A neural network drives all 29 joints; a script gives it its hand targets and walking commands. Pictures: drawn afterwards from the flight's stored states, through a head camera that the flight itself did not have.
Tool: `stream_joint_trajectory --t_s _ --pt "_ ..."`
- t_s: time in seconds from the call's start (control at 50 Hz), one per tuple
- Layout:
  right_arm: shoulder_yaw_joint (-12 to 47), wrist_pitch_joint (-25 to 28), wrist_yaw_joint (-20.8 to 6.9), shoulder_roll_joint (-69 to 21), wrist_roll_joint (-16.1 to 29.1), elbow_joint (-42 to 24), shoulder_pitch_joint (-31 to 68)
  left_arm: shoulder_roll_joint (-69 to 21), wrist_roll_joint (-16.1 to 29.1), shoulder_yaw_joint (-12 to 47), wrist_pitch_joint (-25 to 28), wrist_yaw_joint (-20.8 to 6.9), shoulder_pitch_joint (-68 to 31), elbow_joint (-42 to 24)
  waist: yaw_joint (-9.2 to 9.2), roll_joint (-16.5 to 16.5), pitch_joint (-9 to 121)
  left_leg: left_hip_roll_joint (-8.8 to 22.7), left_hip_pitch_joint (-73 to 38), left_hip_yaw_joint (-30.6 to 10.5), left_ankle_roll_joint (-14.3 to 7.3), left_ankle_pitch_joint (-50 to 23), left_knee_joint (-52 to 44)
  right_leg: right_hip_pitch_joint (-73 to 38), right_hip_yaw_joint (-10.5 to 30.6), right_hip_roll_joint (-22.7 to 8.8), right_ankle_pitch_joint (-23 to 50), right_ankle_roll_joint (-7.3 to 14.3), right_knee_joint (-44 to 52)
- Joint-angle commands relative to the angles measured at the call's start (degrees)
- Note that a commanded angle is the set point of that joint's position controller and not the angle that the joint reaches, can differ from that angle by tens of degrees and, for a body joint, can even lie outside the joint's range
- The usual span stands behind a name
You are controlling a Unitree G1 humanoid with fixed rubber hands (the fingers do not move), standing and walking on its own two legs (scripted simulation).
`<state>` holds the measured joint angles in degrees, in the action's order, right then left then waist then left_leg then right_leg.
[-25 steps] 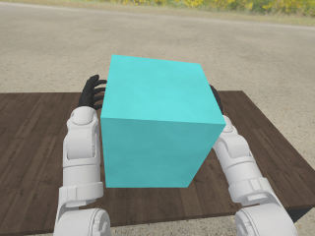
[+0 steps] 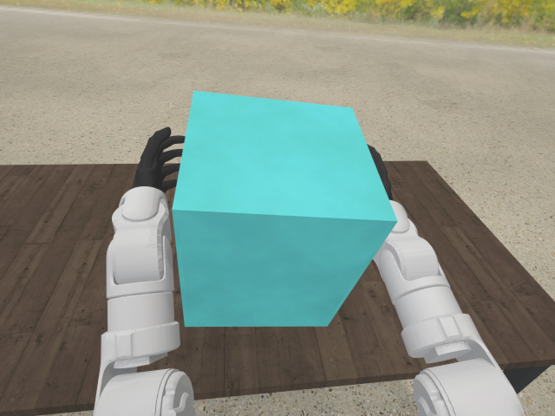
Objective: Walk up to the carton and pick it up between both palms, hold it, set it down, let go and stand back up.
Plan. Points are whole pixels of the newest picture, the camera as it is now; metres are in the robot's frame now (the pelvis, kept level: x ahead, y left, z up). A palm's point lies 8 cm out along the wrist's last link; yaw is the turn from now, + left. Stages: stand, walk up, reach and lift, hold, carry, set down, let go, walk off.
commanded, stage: set down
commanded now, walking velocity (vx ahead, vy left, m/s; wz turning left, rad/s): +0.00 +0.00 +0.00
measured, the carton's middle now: (266, 219) +0.34 +0.01 +0.17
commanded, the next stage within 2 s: none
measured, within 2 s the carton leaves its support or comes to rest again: neither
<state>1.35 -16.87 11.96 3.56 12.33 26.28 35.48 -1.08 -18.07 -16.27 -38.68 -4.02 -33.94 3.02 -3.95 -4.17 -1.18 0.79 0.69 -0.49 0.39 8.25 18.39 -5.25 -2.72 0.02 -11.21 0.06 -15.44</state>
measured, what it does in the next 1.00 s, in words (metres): stands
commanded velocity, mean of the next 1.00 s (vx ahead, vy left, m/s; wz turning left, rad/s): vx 0.00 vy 0.00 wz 0.00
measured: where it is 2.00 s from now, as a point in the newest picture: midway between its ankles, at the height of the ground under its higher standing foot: outside the picture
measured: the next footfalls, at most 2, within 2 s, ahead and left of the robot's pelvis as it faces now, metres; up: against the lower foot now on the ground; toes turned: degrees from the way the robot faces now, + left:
none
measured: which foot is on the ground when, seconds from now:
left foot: down 0.00-1.00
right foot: down 0.00-1.00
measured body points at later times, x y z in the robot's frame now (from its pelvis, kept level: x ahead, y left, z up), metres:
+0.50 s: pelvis +0.01 +0.01 +0.00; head -0.01 +0.06 +0.45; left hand +0.38 +0.17 +0.16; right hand +0.37 -0.13 +0.14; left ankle +0.03 +0.12 -0.75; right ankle -0.02 -0.11 -0.75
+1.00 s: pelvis +0.01 +0.00 +0.00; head -0.01 +0.04 +0.45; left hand +0.38 +0.17 +0.14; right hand +0.38 -0.14 +0.12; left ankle +0.03 +0.12 -0.75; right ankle -0.02 -0.11 -0.75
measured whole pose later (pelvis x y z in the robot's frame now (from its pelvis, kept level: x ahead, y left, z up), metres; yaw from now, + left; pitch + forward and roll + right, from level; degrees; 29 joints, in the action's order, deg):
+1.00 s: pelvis +0.01 +0.00 +0.00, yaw +0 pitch -7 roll +0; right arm -5.9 6.0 9.5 -0.6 -0.7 37.4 28.0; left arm -4.0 -19.9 -14.6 -20.6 -2.8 -29.5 14.1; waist -0.4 -5.3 -4.6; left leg 0.8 3.1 0.2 0.3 8.4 18.2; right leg -3.1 -3.8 -0.4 -11.3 0.0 -15.0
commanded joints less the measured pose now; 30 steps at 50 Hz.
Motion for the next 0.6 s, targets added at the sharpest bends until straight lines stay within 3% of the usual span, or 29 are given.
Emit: stream_joint_trajectory --t_s 0.0,0.12,0.24,0.4,0.58 --pt "17.3 6.9 -5.4 -31.2 -1.2 -16.0 41.6 -27.2 5.1 21.8 3.6 -10.5 -26.5 1.7 0.16 3.1 12.0 -3.0 -7.1 3.4 -1.1 -6.6 -2.1 3.4 -2.3 1.2 8.5 -3.4 2.7" --pt "11.2 16.7 -8.1 -27.5 -8.4 -10.1 38.8 -26.9 2.0 20.1 9.2 -10.7 -24.0 5.6 1.4 3.9 10.7 -1.8 -7.9 4.5 -0.5 -5.1 -3.0 4.6 -3.9 1.4 2.6 -2.4 3.3" --pt "11.3 23.2 -8.2 -26.0 -10.3 -8.7 37.1 -28.0 2.2 22.8 12.7 -9.1 -20.4 6.0 2.04 3.6 11.3 -1.3 -10.0 5.0 0.2 -9.7 -1.7 5.2 -4.8 2.0 4.4 -2.1 3.4" --pt "14.0 26.6 -7.5 -26.3 -9.3 -9.5 35.9 -29.9 4.1 28.7 15.4 -6.1 -21.0 2.1 1.6 5.7 17.1 -1.2 -12.1 4.7 1.9 -18.1 1.5 4.5 -5.0 2.3 10.6 -1.7 2.1" --pt "16.0 26.4 -7.5 -26.5 -8.8 -8.0 32.2 -29.1 2.7 26.6 15.6 -6.3 -16.1 3.4 3.13 5.3 17.1 -1.5 -9.8 4.7 1.5 -20.4 1.4 0.5 -4.1 1.7 17.7 -2.1 1.0"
